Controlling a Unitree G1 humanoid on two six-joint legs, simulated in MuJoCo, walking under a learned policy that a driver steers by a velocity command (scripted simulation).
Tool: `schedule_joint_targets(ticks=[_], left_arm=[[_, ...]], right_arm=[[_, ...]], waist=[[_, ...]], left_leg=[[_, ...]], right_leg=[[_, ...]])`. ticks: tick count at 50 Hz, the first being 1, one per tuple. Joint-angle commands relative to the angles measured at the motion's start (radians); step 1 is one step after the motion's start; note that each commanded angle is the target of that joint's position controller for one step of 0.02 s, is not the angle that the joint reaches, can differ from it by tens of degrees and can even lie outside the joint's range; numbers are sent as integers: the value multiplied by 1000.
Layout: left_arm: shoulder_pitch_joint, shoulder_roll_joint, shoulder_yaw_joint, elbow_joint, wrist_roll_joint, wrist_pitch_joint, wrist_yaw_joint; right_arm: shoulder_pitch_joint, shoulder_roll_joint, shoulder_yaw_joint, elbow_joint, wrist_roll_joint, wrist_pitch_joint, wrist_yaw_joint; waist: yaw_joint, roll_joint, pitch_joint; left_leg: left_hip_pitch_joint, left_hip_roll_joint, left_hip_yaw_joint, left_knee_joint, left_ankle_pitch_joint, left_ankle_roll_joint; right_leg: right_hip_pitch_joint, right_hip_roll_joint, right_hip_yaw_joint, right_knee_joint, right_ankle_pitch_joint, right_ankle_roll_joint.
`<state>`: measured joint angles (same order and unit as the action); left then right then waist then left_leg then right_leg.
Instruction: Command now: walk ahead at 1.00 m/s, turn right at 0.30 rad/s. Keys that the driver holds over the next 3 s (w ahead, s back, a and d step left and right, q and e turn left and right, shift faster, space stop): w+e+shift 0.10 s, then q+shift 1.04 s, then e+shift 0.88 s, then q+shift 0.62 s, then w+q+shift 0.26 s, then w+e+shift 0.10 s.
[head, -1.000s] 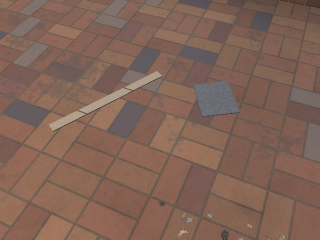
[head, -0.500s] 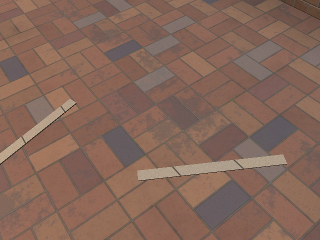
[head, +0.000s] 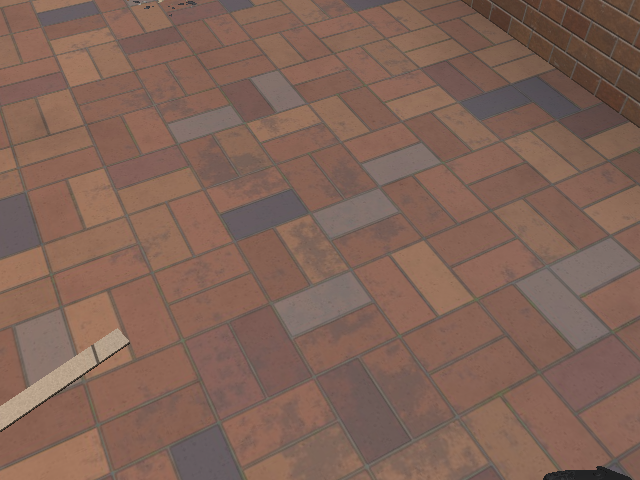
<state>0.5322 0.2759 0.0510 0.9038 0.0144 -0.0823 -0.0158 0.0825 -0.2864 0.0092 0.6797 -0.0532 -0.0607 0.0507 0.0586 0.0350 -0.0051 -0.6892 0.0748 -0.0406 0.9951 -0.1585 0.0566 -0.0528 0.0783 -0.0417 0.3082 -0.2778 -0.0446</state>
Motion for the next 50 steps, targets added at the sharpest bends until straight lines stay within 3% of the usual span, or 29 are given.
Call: schedule_joint_targets(ticks=[1,5,7,8,9,10,11,12,13,15,17,20,23,26,27,28,29,30,31,32,33,35,37,39,44,47,48,49,50], left_arm=[[-114,143,31,-90,-22,-39,-2],[-55,200,45,-68,-28,-35,-2],[-23,236,52,-39,-13,-21,7],[-23,218,48,-34,-14,-15,16],[-9,139,32,-63,-6,-11,23],[164,0,0,-79,-59,-5,22],[85,100,17,-69,-19,3,32],[-85,67,-2,-123,-24,-25,22],[-195,91,-3,-165,-27,-40,23],[-304,106,8,-216,-9,-45,24],[-295,75,1,-251,-11,-31,23],[-393,51,-15,-280,-10,-17,28],[-478,85,0,-304,-14,0,23],[-481,127,20,-319,-16,8,27],[-433,134,26,-303,-5,7,30],[-365,156,30,-294,13,8,38],[-337,158,17,-313,39,19,46],[-348,143,18,-322,38,37,33],[-443,172,37,-326,5,52,31],[-472,100,25,-340,1,58,38],[-510,65,12,-345,5,65,43],[-554,92,21,-330,17,67,46],[-525,106,34,-300,20,61,53],[-507,115,44,-282,13,62,57],[-526,163,69,-265,-10,70,44],[-514,176,80,-247,-35,68,34],[-492,153,78,-234,-41,69,31],[-442,111,70,-210,-34,75,23],[-422,78,59,-258,10,83,17]], right_arm=[[-126,-26,15,-104,14,-22,25],[-144,-83,-8,-94,16,-22,0],[54,-113,-28,-25,-5,-34,-28],[216,-135,-41,27,-16,-44,-42],[380,-208,-60,58,-33,-49,-57],[412,-298,-89,78,-29,-48,-50],[389,-240,-95,76,26,-33,-44],[274,-159,-73,58,95,-42,-31],[195,-140,-73,53,98,-43,-30],[170,-115,-72,53,70,-41,-37],[156,-127,-84,55,69,-36,-46],[100,-188,-111,30,79,-10,-70],[184,-203,-127,47,94,21,-91],[155,-167,-128,21,94,36,-105],[143,-139,-124,5,92,40,-106],[183,-82,-109,-8,80,41,-100],[333,-12,-89,-2,61,42,-96],[523,-87,-99,12,71,46,-82],[500,-160,-114,6,91,62,-80],[384,-194,-128,8,93,81,-90],[309,-212,-141,1,97,107,-101],[260,-167,-138,-35,82,131,-108],[226,-103,-125,-68,78,125,-105],[192,-81,-117,-89,78,117,-95],[149,-106,-124,-110,81,129,-53],[154,-122,-141,-115,80,146,-35],[183,-135,-152,-102,76,147,-40],[248,-194,-175,-86,70,144,-54],[254,-346,-203,-114,66,137,-74]], waist=[[-62,-62,142],[-52,-71,73],[-125,-108,-61],[-192,-129,-135],[-226,-40,-269],[-140,295,-472],[-158,117,-477],[-163,154,-328],[-135,46,-197],[-90,-15,-84],[-26,-11,-79],[-15,7,-52],[-42,44,-90],[-4,62,-74],[18,47,-99],[24,-50,-179],[-34,-228,-285],[-106,-321,-416],[-135,-320,-365],[-90,-205,-265],[-79,-135,-171],[-99,-133,-74],[-87,-161,-79],[-75,-165,-120],[-77,-193,-124],[-99,-180,-114],[-110,-144,-111],[-124,1,-82],[-64,342,-48]], left_leg=[[213,-4,61,-305,226,-31],[330,-62,78,-432,226,-16],[491,-146,134,-487,135,21],[669,-98,109,-505,204,41],[891,112,-77,-431,320,68],[1194,423,-596,-455,723,284],[1145,327,-603,-476,807,285],[1074,230,-460,-532,715,276],[927,184,-372,-562,691,251],[703,134,-333,-646,761,241],[624,138,-337,-678,758,262],[354,38,-215,-699,710,196],[297,-30,-241,-653,451,95],[329,-54,-335,-535,257,39],[328,-91,-329,-434,196,8],[269,-153,-268,-219,-62,-32],[99,-238,-189,36,-608,-67],[111,-178,-206,200,-644,-92],[23,-105,-115,339,-520,-128],[-21,-55,-75,363,-420,-147],[-6,-36,-66,364,-356,-157],[67,-20,-30,303,-284,-161],[92,-9,3,191,-244,-155],[108,13,10,93,-211,-148],[284,12,69,-161,-122,-96],[397,-17,111,-365,-72,-40],[480,-44,108,-437,-25,-9],[612,1,-22,-562,137,52],[729,255,-442,-601,443,208]], right_leg=[[-315,-190,184,-309,224,-158],[-78,-230,192,-199,622,-131],[68,-204,125,134,997,-75],[-2,-169,95,377,928,-41],[-167,-110,56,708,543,-23],[-500,61,88,1150,-300,22],[-561,8,147,1186,-250,3],[-668,-59,169,1124,-250,28],[-686,-102,132,1046,-186,42],[-626,-118,114,949,-131,75],[-600,-126,136,809,-120,98],[-383,-49,73,440,63,109],[-195,27,101,248,333,115],[-136,-18,178,135,376,99],[-69,-58,180,93,439,81],[88,-190,248,102,657,24],[297,-440,460,202,1117,-84],[307,-579,613,206,1151,-195],[246,-603,659,140,785,-269],[137,-498,557,83,472,-239],[4,-421,435,47,336,-200],[-175,-346,273,-6,335,-172],[-169,-331,179,-29,392,-177],[-111,-366,144,-26,452,-198],[-135,-399,21,-25,347,-159],[-131,-410,-33,58,243,-90],[-178,-379,-68,137,162,-40],[-323,-302,-136,327,15,38],[-654,-143,-176,675,-391,144]])
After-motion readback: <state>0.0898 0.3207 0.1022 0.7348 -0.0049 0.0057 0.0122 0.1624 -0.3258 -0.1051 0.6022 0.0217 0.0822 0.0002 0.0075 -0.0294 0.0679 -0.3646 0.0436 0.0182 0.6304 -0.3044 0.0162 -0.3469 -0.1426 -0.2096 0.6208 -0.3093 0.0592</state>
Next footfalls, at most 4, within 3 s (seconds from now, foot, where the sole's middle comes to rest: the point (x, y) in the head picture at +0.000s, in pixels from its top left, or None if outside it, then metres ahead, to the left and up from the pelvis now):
0.18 left None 0.38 0.12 -0.78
0.56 right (385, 427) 0.63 -0.08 -0.78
0.98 left None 0.48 0.16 -0.78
1.44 right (358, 432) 0.61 -0.02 -0.78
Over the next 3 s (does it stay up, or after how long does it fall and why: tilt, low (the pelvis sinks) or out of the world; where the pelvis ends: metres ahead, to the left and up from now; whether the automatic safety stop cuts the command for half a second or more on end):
stays up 0.59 0.12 0.01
